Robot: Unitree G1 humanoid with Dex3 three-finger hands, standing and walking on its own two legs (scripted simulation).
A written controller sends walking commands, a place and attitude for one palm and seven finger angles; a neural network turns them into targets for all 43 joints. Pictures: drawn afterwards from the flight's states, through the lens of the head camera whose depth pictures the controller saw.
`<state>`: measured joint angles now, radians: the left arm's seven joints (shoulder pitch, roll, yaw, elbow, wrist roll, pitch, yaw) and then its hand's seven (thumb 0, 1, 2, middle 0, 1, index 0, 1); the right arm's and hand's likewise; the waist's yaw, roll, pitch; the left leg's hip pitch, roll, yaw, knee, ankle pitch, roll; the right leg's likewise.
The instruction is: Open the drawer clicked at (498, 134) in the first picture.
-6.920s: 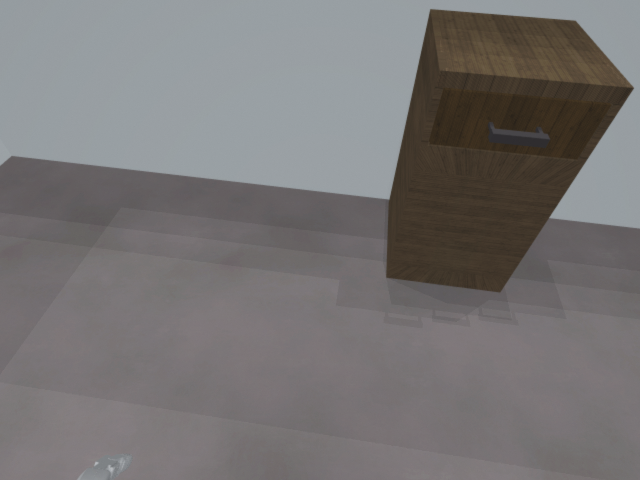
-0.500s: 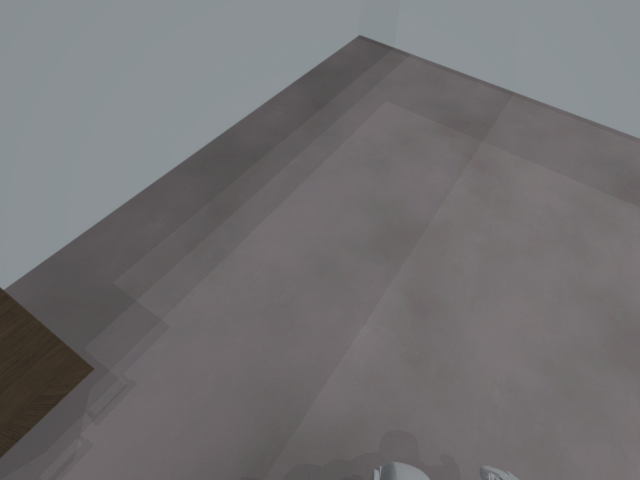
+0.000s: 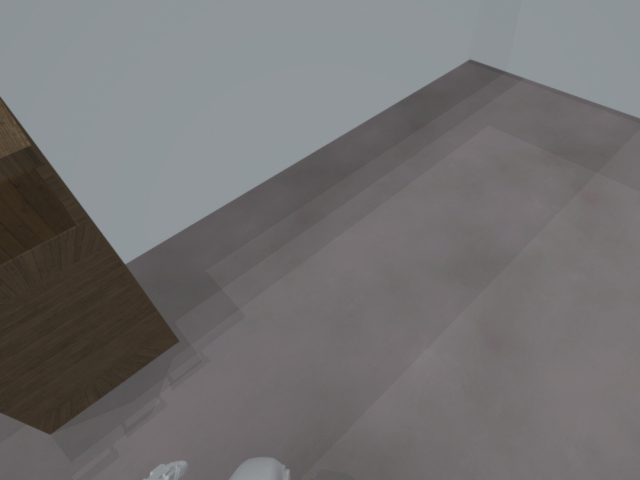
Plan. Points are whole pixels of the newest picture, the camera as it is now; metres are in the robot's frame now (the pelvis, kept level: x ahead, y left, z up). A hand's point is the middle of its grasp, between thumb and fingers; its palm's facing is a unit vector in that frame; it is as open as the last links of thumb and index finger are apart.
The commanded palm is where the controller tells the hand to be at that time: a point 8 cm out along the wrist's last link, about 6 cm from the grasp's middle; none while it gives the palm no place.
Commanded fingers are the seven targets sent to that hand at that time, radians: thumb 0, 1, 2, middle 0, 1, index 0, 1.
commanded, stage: turn to face it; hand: left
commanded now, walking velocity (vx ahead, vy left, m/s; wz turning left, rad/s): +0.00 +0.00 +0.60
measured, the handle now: out of the picture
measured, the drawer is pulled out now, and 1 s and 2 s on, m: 0.00 0.00 0.00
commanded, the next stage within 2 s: take the last steps up to it in 1.10 s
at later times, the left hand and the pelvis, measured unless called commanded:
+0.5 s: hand out of the picture -0.01 +0.29 -0.17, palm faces +0.34 -0.91 -0.25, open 7.4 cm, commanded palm none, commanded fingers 0.00 0.90 0.90 -0.20 -0.30 -0.20 -0.30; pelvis -0.03 +0.06 +0.00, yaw +17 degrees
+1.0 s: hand out of the picture -0.07 +0.20 -0.14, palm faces +0.56 -0.77 -0.30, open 7.4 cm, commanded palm none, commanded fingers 0.00 0.90 0.90 -0.20 -0.30 -0.20 -0.30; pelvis -0.03 -0.01 +0.00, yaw +35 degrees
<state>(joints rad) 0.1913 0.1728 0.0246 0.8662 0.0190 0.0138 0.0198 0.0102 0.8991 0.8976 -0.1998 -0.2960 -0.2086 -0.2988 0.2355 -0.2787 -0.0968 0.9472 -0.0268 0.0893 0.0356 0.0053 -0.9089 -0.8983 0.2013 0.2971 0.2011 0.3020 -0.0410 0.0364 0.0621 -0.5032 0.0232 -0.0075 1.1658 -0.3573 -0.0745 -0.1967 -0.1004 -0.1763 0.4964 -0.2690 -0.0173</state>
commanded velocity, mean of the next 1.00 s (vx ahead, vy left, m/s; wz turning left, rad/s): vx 0.00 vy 0.00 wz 0.54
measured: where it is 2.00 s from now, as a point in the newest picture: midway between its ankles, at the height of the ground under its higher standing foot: outside the picture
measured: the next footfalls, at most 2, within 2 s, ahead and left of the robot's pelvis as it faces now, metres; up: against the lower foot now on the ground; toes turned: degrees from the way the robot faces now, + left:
left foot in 0.24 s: +0.01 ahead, +0.16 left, +0.00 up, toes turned +16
right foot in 0.76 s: +0.06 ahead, -0.08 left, +0.00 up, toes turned +26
